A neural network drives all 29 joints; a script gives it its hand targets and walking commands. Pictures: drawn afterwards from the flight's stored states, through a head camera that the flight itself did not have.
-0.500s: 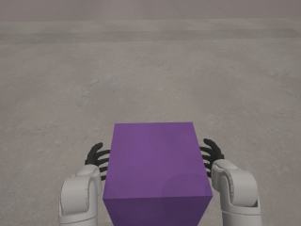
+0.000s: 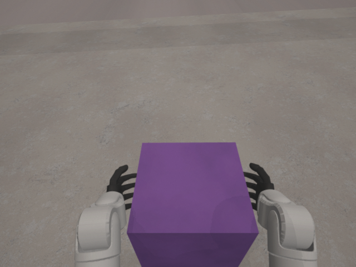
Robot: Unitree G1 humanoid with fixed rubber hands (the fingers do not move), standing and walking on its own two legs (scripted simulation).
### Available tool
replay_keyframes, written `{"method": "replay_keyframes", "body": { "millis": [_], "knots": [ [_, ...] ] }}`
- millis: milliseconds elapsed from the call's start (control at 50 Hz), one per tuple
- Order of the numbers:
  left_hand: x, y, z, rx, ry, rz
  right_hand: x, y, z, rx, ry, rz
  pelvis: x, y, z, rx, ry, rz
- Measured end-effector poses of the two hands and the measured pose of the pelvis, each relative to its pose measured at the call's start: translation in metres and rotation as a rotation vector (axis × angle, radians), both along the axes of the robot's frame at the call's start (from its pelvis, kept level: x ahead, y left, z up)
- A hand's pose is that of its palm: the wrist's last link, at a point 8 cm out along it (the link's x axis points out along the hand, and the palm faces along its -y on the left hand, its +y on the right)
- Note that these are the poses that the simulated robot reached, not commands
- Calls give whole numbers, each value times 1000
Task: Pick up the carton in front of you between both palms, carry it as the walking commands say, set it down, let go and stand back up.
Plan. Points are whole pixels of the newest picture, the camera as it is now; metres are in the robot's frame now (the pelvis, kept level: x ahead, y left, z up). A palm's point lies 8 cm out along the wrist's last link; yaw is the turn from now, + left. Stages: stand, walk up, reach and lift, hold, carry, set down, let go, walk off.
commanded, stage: carry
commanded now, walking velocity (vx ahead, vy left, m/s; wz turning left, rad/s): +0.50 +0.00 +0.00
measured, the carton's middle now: (188, 210) +0.28 +0.00 +0.00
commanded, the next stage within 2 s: none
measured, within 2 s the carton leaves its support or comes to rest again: neither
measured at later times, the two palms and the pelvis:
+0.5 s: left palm (129, 115) +0.55 +0.17 +0.07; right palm (231, 112) +0.53 -0.13 +0.08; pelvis +0.27 +0.03 +0.01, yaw -3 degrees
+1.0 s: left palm (141, 96) +0.64 +0.14 +0.07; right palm (233, 95) +0.62 -0.16 +0.07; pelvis +0.37 +0.01 +0.01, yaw -3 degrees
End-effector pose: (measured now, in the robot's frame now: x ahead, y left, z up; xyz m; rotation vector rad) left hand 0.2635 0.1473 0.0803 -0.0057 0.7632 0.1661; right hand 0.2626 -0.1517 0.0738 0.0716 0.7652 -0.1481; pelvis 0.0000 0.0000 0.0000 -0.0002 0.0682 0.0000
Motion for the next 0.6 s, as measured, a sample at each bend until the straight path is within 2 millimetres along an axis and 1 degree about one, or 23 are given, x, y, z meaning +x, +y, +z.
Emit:
{"method": "replay_keyframes", "body": {
  "millis": [60, 120, 180, 240, 300, 340, 360, 420, 480, 540, 600],
  "knots": [
    [28, 0, 3, 3, 24, 21, 34, 0, 2, -2, 23, 24, 32, -5, 10, 14, 6, 0],
    [62, 0, 11, 3, 1, 28, 71, 0, 10, -5, 0, 33, 66, -6, 16, 24, 11, -7],
    [103, 1, 21, -2, -41, 20, 108, 1, 20, -8, -41, 24, 104, -3, 18, 27, 11, -12],
    [147, 4, 26, -8, -80, 1, 147, 4, 27, -13, -80, 4, 145, 4, 14, 22, 5, -12],
    [193, 11, 22, -20, -103, -17, 187, 10, 26, -23, -104, -16, 189, 15, 3, 11, -11, -21],
    [223, 17, 12, -36, -109, -27, 214, 17, 20, -38, -109, -26, 217, 22, -7, 6, -21, -35],
    [236, 19, 6, -51, -95, -24, 226, 19, 18, -52, -95, -25, 227, 24, -8, 17, -19, -37],
    [261, 21, -7, -70, -25, -23, 250, 21, 8, -63, -25, -32, 248, 27, -3, 15, -12, -52],
    [280, 19, -12, -65, 18, -37, 267, 20, 4, -62, 18, -42, 267, 29, 4, 4, -5, -59],
    [300, 16, -8, -58, 3, -43, 284, 16, 6, -57, 4, -47, 285, 27, 6, 5, -10, -55],
    [318, 11, 3, -42, -39, -45, 303, 11, 14, -44, -39, -46, 307, 23, 5, 10, -17, -49]
  ]
}}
